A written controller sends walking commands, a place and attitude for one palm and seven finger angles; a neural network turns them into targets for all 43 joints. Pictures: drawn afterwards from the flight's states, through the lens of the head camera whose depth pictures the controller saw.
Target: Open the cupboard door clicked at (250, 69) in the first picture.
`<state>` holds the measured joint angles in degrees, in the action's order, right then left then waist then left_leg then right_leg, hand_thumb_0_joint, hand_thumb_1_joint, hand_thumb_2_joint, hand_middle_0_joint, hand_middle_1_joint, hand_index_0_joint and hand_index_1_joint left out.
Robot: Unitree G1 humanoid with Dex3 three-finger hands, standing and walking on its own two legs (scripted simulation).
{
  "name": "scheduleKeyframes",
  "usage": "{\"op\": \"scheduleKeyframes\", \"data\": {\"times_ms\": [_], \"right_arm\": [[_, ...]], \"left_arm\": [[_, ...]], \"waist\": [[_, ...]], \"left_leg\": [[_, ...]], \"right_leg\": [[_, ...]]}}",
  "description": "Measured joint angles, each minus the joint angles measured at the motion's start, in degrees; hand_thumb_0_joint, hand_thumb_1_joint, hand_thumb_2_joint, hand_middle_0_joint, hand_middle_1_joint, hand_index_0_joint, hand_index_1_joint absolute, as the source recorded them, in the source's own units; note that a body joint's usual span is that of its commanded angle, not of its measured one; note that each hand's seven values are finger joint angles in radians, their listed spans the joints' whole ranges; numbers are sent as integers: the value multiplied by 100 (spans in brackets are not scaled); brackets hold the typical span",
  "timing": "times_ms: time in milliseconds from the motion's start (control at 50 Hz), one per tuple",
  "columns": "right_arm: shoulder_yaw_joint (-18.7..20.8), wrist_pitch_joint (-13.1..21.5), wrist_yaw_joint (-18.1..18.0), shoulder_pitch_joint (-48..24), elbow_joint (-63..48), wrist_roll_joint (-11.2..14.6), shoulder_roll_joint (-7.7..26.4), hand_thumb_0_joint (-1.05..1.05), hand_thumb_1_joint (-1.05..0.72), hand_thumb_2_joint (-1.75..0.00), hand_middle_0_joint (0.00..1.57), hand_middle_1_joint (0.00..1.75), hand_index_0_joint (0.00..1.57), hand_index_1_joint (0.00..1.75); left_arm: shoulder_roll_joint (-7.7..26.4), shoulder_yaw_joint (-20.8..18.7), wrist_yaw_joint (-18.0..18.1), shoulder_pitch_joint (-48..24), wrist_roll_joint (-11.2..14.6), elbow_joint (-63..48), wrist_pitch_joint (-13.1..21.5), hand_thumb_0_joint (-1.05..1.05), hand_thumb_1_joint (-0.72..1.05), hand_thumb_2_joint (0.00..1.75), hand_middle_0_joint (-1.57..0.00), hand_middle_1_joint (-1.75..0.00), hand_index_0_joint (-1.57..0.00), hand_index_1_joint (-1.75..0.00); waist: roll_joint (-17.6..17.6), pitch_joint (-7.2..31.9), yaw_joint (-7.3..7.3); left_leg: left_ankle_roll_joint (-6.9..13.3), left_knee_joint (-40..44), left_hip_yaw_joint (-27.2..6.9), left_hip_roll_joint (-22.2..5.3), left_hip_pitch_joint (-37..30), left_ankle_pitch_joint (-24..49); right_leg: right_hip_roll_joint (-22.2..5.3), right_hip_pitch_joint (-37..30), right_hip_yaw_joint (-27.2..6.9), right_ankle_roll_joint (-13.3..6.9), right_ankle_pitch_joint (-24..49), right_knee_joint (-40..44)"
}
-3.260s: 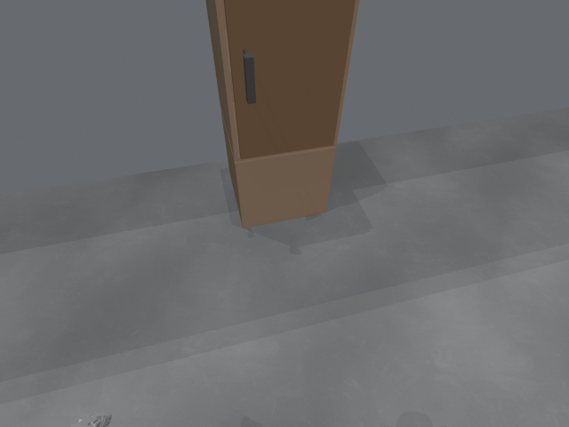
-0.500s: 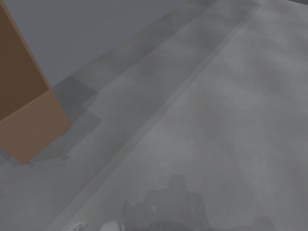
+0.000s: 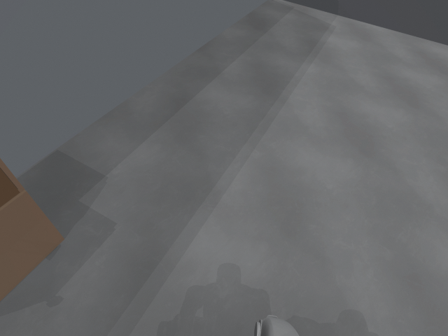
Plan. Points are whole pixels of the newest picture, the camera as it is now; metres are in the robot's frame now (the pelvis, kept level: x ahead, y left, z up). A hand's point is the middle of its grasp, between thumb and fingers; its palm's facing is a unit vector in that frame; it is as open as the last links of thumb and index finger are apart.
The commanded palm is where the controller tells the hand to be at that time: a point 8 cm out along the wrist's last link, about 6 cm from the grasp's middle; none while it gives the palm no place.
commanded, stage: turn to face it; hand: left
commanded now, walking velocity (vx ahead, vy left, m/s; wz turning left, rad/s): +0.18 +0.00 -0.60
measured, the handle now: out of the picture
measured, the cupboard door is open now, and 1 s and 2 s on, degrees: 0 0 0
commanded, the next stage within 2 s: none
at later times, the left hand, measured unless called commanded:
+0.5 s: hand (169, 288) +0.25 +0.13 -0.17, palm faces +0.13 -0.98 -0.16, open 7.3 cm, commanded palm none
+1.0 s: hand out of the picture +0.15 +0.19 -0.17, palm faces +0.43 -0.85 -0.29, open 7.4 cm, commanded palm none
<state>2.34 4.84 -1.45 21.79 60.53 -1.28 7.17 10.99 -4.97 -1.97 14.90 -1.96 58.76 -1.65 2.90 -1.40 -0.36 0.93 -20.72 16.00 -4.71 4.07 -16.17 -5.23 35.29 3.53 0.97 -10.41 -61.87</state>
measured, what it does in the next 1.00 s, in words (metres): walks ahead, turning left: right foot, then left foot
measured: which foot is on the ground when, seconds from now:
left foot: down 0.00-0.20, up 0.22-0.60, down 0.62-1.00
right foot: up 0.00-0.18, down 0.20-0.62, up 0.64-1.00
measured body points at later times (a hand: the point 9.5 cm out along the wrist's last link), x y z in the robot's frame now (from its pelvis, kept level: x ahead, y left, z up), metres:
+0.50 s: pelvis +0.14 -0.05 -0.02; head +0.15 -0.04 +0.43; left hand +0.24 +0.18 -0.16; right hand +0.18 -0.28 -0.17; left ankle +0.14 +0.07 -0.70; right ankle +0.20 -0.14 -0.75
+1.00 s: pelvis +0.15 -0.05 -0.01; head +0.19 -0.04 +0.44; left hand +0.12 +0.23 -0.14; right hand +0.32 -0.26 -0.16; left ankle +0.16 +0.07 -0.75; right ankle +0.21 -0.18 -0.72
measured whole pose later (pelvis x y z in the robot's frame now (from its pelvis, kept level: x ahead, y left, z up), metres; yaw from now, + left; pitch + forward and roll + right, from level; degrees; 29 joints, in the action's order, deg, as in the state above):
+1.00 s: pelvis +0.15 -0.05 -0.01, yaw +24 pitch +1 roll -1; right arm 4.1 -2.3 0.6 11.5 53.0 -1.4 12.3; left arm 14.2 -4.4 1.0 10.6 -0.1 52.2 -3.0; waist -1.6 -3.3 1.4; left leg 0.7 -29.9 -2.7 0.7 19.5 -10.9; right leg -2.3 20.7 1.3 4.6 -23.8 -43.1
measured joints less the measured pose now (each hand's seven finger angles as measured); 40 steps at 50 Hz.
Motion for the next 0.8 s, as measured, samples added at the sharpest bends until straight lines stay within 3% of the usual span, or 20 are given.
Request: {"op": "scheduleKeyframes", "data": {"times_ms": [80, 180, 200, 240, 280, 340, 460, 600, 620, 640, 680, 740, 800], "right_arm": [[-4, -53, 3, 225, 130, -17, -71, 0, -92, -90, 20, 30, 20, 30], [-18, -148, 10, 506, 374, -17, -128, 0, -91, -90, 20, 30, 20, 30], [-27, -177, 28, 622, 453, 12, -174, 0, -91, -90, 20, 30, 20, 30], [-34, -297, 42, 587, 591, 84, -191, 0, -91, -90, 20, 30, 20, 30], [-16, -440, 24, 406, 592, 118, -183, 0, -91, -90, 20, 30, 20, 30], [29, -577, 33, 73, 423, 84, -145, 0, -91, -90, 20, 30, 19, 30], [125, -691, 132, -514, -123, 11, 28, 0, -91, -90, 20, 30, 19, 30], [217, -701, 219, -886, -578, -13, 375, 0, -92, -90, 20, 30, 19, 30], [228, -666, 228, -904, -649, -23, 426, 0, -92, -90, 20, 30, 19, 30], [231, -637, 227, -949, -704, -40, 439, 0, -92, -90, 20, 30, 19, 30], [204, -562, 198, -1006, -794, -51, 443, 0, -92, -90, 20, 30, 19, 30], [149, -519, 134, -984, -820, -35, 434, 0, -91, -90, 20, 30, 19, 30], [110, -536, 122, -955, -784, -13, 438, 0, -91, -90, 20, 30, 19, 30]], "left_arm": [[-20, 0, -13, -292, 8, -42, -52, 0, 93, 90, -19, -30, -19, -30], [-45, 124, 58, -722, 11, -109, 156, 0, 93, 90, -19, -30, -19, -30], [-19, 162, 77, -756, 5, -133, 265, 0, 92, 90, -19, -30, -19, -30], [-87, 191, 156, -906, 37, -133, 465, 0, 92, 90, -20, -30, -19, -30], [-174, 254, 208, -989, 79, -167, 511, 0, 92, 90, -20, -30, -19, -30], [-291, 313, 304, -999, 99, -188, 426, 0, 92, 90, -20, -30, -20, -30], [-362, 264, 386, -953, 79, -303, 224, -2, 93, 90, -20, -30, -20, -30], [-110, 169, 357, -738, 46, -473, 60, -1, 92, 90, -20, -30, -20, -30], [-52, 145, 342, -671, 69, -499, 23, -1, 92, 90, -20, -30, -20, -30], [27, 105, 327, -616, 91, -513, -35, -1, 92, 90, -20, -30, -20, -30], [180, 46, 313, -542, 74, -492, -166, 0, 92, 90, -20, -30, -20, -30], [338, -31, 273, -481, 73, -442, -197, 0, 92, 90, -20, -30, -20, -30], [415, -47, 255, -390, 101, -468, -170, 0, 92, 90, -20, -30, -19, -30]], "waist": [[-52, -209, 138], [-221, -428, 412], [-175, -388, 435], [-277, -423, 414], [-366, -458, 431], [-389, -363, 427], [-350, -82, 380], [-130, -56, 178], [-98, -49, 168], [-30, -71, 152], [13, -132, 168], [-2, -192, 162], [-70, -195, 105]], "left_leg": [[-162, 61, 231, -81, -384, -258], [-432, -571, 267, -324, -562, -893], [-442, -1022, 183, -357, -443, -1069], [-319, -2593, -453, -399, 214, -1425], [-258, -3949, -1048, -247, 912, -1587], [-280, -4765, -1265, -168, 1742, -1240], [-339, -4011, -1065, -213, 2400, -747], [-287, -2228, -824, -157, 1821, -455], [-82, -1995, -847, -93, 1761, -246], [71, -2079, -850, -28, 1826, -236], [179, -2110, -907, 48, 1881, -283], [143, -1667, -1064, 183, 1737, -54], [170, -1163, -1204, 306, 1546, 233]], "right_leg": [[-17, -14, 247, -8, 114, 1082], [245, -692, 492, -240, 293, 2614], [225, -959, 534, -308, 652, 2898], [235, -973, 642, -495, 97, 2549], [220, -1099, 773, -545, -218, 2421], [179, -1407, 948, -461, -182, 2730], [31, -1766, 1340, -419, -154, 3145], [-317, -1755, 1741, -202, -574, 2570], [-415, -1662, 1769, -145, -707, 2328], [-445, -1484, 1596, -5, -1176, 1946], [-253, -1011, 932, 153, -1791, 854], [-20, -564, 297, 283, -1499, -222], [42, -517, 12, 373, -1219, -231]]}}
